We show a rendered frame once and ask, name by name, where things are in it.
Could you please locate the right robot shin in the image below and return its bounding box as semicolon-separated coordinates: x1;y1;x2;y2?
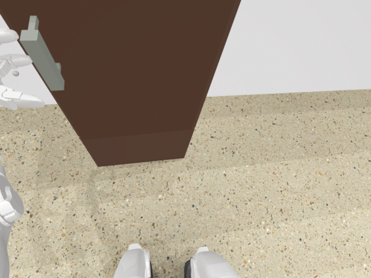
191;247;209;278

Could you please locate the cupboard door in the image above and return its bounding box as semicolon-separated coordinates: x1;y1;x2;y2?
0;0;235;140

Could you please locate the handle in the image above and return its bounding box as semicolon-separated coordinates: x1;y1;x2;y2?
20;16;64;91

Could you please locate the robot left hand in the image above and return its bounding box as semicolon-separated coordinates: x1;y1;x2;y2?
0;28;45;110

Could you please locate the robot left thigh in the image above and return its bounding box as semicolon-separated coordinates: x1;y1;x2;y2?
113;248;151;278

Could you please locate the left robot upper arm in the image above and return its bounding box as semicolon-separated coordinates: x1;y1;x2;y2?
0;175;24;278

